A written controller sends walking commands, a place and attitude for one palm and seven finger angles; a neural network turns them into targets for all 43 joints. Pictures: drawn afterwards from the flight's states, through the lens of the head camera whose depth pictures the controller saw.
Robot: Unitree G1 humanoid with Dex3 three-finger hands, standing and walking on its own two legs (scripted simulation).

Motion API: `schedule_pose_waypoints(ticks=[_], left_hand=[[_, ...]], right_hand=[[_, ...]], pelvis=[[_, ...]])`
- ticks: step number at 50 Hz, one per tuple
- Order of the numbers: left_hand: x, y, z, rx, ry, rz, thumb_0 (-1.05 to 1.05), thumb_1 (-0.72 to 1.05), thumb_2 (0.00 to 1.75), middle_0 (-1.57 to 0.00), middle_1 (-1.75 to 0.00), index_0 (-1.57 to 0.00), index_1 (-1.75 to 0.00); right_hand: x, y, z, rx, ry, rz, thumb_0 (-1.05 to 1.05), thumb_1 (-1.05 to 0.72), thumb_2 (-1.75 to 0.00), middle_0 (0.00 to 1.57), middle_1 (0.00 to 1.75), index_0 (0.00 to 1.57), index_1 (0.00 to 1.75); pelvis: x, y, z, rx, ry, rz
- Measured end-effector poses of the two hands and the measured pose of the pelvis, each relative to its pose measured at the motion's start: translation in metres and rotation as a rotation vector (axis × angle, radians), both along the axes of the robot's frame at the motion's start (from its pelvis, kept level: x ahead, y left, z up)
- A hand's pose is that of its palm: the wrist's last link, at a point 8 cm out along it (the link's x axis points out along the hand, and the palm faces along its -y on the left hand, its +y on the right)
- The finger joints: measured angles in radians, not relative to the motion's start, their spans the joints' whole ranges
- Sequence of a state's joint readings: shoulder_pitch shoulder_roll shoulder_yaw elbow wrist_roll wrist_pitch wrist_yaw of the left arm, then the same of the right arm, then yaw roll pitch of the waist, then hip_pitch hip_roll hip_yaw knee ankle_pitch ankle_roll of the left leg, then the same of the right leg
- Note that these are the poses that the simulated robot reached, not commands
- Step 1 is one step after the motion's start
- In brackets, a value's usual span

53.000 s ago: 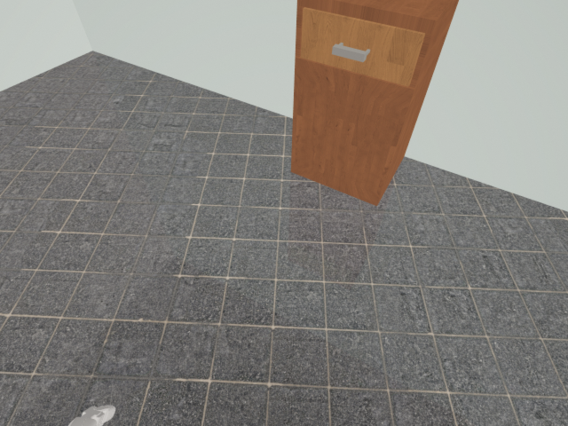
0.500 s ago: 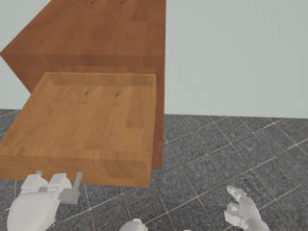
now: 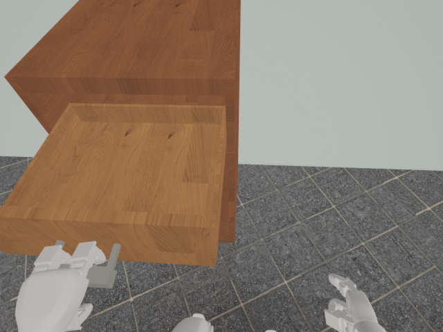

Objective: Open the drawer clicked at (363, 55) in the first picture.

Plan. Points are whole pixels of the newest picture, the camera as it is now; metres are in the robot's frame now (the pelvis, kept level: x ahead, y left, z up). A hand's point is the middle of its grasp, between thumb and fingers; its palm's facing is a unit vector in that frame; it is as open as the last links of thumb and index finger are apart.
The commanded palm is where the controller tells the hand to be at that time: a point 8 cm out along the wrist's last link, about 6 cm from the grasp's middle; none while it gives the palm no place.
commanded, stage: open the thumb to release the handle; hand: left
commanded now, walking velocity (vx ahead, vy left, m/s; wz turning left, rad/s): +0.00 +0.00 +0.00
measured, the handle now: (82, 261) +0.23 +0.27 +0.02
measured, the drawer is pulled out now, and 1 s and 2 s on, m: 0.30 0.30 0.30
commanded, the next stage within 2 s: lift the hand off the handle in 0.12 s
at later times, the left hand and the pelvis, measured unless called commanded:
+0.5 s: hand (78, 294) +0.18 +0.26 +0.00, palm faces +0.01 -0.05 -1.00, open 13.8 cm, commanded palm +0.17 +0.26 +0.05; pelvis -0.01 -0.01 +0.00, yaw +1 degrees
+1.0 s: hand (57, 280) +0.18 +0.27 +0.05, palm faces +0.01 -0.06 -1.00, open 13.5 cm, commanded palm +0.17 +0.27 +0.12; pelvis +0.00 +0.00 +0.03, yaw +1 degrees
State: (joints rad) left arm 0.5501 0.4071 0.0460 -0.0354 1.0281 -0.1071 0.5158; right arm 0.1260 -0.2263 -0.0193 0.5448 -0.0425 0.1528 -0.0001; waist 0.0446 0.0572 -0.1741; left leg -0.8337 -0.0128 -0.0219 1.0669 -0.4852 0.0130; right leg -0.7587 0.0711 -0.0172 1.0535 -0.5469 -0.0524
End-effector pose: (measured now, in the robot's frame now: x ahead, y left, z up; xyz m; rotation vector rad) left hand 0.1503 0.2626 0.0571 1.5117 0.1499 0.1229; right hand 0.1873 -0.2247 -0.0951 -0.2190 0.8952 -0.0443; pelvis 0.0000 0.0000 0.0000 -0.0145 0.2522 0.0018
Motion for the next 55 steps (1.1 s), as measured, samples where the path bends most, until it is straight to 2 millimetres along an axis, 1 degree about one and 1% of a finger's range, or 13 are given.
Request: schedule_pose_waypoints(ticks=[4, 7, 10, 14, 20, 24, 31, 34, 42, 48, 55], left_hand=[[-0.001, 0.0, 0.001, 0.0, 0.013, -0.002, 0.01, -0.13, 0.46, -0.33, -1.24, -0.35, -1.24], [-0.001, 0.0, 0.001, -0.003, 0.016, -0.004, 0.0, -0.27, 0.4, -0.33, -1.22, -0.34, -1.22], [-0.001, 0.0, 0.001, -0.003, 0.011, -0.005, 0.0, -0.37, 0.36, -0.33, -1.22, -0.33, -1.21], [-0.001, 0.0, -0.001, -0.003, -0.003, -0.004, 0.0, -0.44, 0.33, -0.32, -1.22, -0.33, -1.21], [0.0, -0.001, -0.003, 0.004, -0.019, 0.004, 0.0, -0.48, 0.31, -0.33, -1.23, -0.32, -1.2], [0.004, -0.002, -0.004, 0.005, -0.022, 0.016, 0.0, -0.49, 0.31, -0.32, -1.22, -0.32, -1.2], [0.012, -0.002, -0.001, 0.0, 0.006, 0.018, 0.0, -0.49, 0.3, -0.33, -1.21, -0.34, -1.22], [0.014, -0.001, 0.005, -0.003, 0.017, 0.007, 0.0, -0.49, 0.3, -0.33, -1.21, -0.35, -1.23], [0.013, 0.004, 0.033, 0.0, -0.015, -0.011, 0.0, -0.49, 0.3, -0.33, -1.2, -0.36, -1.22], [0.013, 0.008, 0.046, -0.007, -0.018, 0.0, 0.0, -0.49, 0.3, -0.32, -1.2, -0.37, -1.22], [0.015, 0.011, 0.061, -0.014, -0.011, -0.013, 0.0, -0.49, 0.3, -0.32, -1.2, -0.38, -1.23]], right_hand=[[-0.002, 0.0, 0.003, 0.002, -0.008, 0.0, 0.01, -0.91, -0.9, 0.21, 0.3, 0.2, 0.3], [-0.003, -0.002, 0.005, 0.0, -0.017, 0.001, 0.01, -0.91, -0.9, 0.21, 0.3, 0.2, 0.3], [-0.003, -0.004, 0.006, -0.007, -0.024, 0.002, 0.01, -0.91, -0.9, 0.21, 0.3, 0.2, 0.3], [-0.002, -0.008, 0.005, -0.017, -0.025, 0.005, 0.01, -0.91, -0.9, 0.21, 0.3, 0.2, 0.3], [-0.002, -0.009, 0.001, -0.023, -0.019, 0.012, 0.01, -0.91, -0.9, 0.21, 0.3, 0.2, 0.3], [-0.003, -0.007, -0.001, -0.02, -0.016, 0.015, 0.01, -0.91, -0.9, 0.2, 0.3, 0.2, 0.3], [-0.007, -0.003, 0.003, -0.012, -0.012, 0.009, 0.01, -0.91, -0.9, 0.21, 0.3, 0.2, 0.3], [-0.009, -0.003, 0.008, -0.011, -0.016, 0.001, 0.01, -0.91, -0.9, 0.21, 0.3, 0.2, 0.3], [-0.007, -0.007, 0.021, -0.006, -0.047, -0.011, 0.01, -0.91, -0.9, 0.21, 0.3, 0.2, 0.3], [-0.002, -0.007, 0.029, -0.009, -0.061, -0.008, 0.01, -0.91, -0.9, 0.21, 0.3, 0.2, 0.3], [0.008, 0.001, 0.04, -0.001, -0.089, 0.007, 0.01, -0.91, -0.9, 0.2, 0.3, 0.2, 0.3]], pelvis=[[-0.001, -0.002, 0.003, 0.001, -0.006, 0.0], [-0.002, -0.002, 0.003, 0.0, -0.009, 0.001], [-0.003, -0.003, 0.003, -0.001, -0.008, 0.003], [-0.004, -0.003, 0.001, -0.001, -0.005, 0.006], [-0.006, -0.004, -0.001, -0.002, -0.003, 0.013], [-0.007, -0.005, 0.0, -0.002, -0.005, 0.016], [-0.007, -0.007, 0.005, -0.002, -0.021, 0.016], [-0.006, -0.007, 0.009, -0.002, -0.032, 0.015], [-0.002, -0.004, 0.019, -0.003, -0.056, 0.012], [0.002, -0.001, 0.025, -0.001, -0.073, 0.011], [0.005, 0.002, 0.031, -0.003, -0.096, 0.015]])
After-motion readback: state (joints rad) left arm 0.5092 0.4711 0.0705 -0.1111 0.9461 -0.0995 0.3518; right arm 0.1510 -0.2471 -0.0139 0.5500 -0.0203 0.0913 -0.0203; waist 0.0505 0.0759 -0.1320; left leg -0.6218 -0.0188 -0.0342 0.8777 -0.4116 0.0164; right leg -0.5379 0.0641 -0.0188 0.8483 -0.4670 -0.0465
